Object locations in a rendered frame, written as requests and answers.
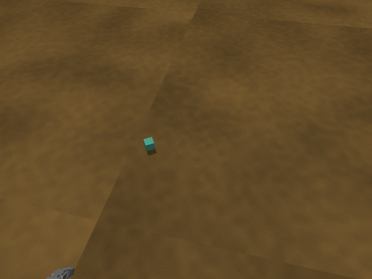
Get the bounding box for left robot hand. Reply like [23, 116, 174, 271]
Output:
[46, 267, 74, 279]

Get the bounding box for cube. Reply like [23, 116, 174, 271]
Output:
[144, 137, 155, 151]

